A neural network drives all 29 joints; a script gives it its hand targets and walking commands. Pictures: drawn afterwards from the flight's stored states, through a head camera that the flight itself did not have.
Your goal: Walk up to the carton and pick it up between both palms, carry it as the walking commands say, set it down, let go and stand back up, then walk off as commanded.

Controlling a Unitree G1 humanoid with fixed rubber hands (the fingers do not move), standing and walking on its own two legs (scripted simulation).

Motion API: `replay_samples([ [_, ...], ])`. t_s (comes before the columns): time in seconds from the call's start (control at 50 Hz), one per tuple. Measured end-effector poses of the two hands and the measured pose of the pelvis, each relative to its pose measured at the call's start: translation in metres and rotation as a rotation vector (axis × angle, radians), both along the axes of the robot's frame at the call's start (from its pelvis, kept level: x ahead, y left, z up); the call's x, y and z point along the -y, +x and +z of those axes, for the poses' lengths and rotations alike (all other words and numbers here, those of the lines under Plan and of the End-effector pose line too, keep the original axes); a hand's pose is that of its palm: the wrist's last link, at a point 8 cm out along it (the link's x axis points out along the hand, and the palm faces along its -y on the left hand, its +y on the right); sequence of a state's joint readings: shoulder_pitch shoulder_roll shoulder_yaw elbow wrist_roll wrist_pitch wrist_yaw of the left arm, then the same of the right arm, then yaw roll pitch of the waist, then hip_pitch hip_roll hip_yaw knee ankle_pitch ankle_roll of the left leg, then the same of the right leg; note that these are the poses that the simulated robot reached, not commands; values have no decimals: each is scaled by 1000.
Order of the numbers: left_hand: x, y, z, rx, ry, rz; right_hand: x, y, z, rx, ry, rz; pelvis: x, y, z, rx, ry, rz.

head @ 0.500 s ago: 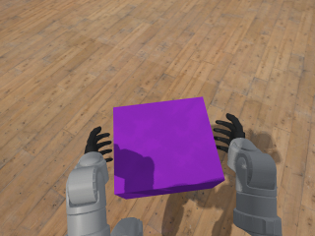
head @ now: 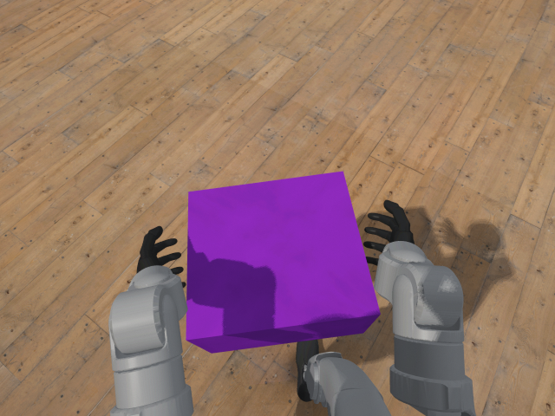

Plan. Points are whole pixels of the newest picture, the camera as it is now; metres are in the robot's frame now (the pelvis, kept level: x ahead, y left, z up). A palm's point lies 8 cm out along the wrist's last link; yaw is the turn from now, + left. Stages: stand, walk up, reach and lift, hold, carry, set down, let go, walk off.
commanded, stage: carry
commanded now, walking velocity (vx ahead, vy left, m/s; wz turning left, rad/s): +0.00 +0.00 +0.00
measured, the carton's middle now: (276, 263) +0.34 -0.01 -0.07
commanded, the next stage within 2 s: none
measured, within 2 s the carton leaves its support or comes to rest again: neither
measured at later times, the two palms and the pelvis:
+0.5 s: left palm (125, 107) +0.56 +0.22 +0.07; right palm (324, 72) +0.58 -0.10 +0.10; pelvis +0.27 +0.05 +0.01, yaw +1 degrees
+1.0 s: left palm (110, 63) +0.67 +0.25 +0.07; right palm (293, 35) +0.69 -0.06 +0.09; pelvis +0.38 +0.08 +0.00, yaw +0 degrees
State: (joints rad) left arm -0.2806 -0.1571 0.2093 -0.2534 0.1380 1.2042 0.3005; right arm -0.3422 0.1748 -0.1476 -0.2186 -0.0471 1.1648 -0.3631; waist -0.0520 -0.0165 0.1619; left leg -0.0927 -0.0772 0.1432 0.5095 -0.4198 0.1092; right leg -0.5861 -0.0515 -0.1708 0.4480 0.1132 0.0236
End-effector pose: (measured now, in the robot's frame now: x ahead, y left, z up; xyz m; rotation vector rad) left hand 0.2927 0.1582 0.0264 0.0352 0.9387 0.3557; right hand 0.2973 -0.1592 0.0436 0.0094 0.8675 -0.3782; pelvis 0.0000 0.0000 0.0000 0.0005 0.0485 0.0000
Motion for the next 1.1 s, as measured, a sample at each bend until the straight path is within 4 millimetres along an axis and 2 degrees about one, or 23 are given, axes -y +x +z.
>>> replay_samples([
  [0.06,-1,58,16,106,3,45,1,77,11,101,34,84,14,57,-7,-21,-16,38],
  [0.12,-6,97,29,137,-1,84,-5,133,24,133,36,136,19,93,3,-54,-38,51],
  [0.16,-10,115,35,126,5,121,-12,158,33,127,23,157,22,115,12,-68,-22,59],
  [0.22,-18,139,45,101,52,177,-23,186,41,108,26,155,21,147,21,-74,5,58],
  [0.3,-27,178,60,94,126,200,-34,218,47,104,42,151,4,184,24,-58,10,45],
  [0.36,-34,215,65,104,119,170,-41,239,51,117,26,106,-14,212,21,-46,-8,40],
  [0.42,-43,248,55,103,53,97,-47,259,54,129,-20,64,-33,241,14,-37,-21,32],
  [0.46,-50,262,46,92,-1,59,-53,272,58,125,-56,52,-40,258,12,-38,-4,22],
  [0.52,-61,276,42,81,-21,53,-66,290,60,116,-76,54,-48,278,12,-47,-4,8],
  [0.58,-73,286,38,58,30,107,-80,307,55,94,-63,93,-54,293,12,-62,-16,13],
  [0.66,-86,295,35,9,99,176,-97,325,47,51,-58,132,-61,308,14,-71,-32,15],
  [0.74,-95,309,36,-10,98,206,-106,344,43,36,-52,149,-66,321,17,-74,-42,25],
  [0.8,-100,320,39,4,61,202,-109,355,46,55,-39,149,-69,330,22,-71,-45,31],
  [0.88,-105,339,39,37,-24,123,-106,372,50,91,-15,159,-76,351,24,-82,-33,18],
  [0.98,-97,368,47,149,26,86,-100,387,54,206,-21,125,-79,371,7,-87,-65,-6],
  [1.04,-88,387,35,148,66,69,-91,399,39,205,-20,118,-76,389,-9,-74,-45,14],
  [1.1,-86,394,16,73,0,-5,-83,406,14,124,3,90,-79,409,-11,-60,-46,39],
])
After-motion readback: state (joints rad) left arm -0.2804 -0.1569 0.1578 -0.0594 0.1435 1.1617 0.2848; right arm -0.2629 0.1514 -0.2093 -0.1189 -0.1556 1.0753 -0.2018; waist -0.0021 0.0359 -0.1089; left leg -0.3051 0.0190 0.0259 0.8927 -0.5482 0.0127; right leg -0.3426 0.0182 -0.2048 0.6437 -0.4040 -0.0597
